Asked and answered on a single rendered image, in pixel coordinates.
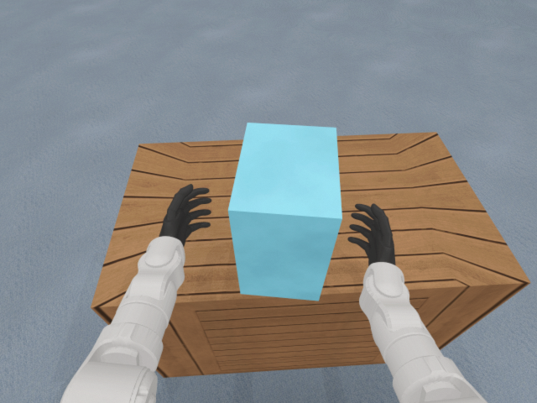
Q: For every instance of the left robot upper arm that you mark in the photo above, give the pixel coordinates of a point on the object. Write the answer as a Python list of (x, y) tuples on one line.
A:
[(100, 382)]

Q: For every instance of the robot left forearm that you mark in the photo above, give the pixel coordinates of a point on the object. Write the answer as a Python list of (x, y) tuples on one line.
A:
[(135, 334)]

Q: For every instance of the robot right forearm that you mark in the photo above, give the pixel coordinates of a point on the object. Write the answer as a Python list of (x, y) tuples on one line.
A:
[(420, 371)]

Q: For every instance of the robot right hand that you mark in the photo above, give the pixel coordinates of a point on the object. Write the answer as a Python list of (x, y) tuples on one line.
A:
[(381, 245)]

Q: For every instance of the pedestal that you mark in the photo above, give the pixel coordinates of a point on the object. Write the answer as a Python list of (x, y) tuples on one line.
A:
[(456, 264)]

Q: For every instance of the robot left hand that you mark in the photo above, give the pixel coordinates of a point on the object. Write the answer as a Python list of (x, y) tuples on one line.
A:
[(176, 221)]

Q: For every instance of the carton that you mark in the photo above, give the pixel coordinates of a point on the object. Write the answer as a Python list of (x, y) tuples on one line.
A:
[(285, 209)]

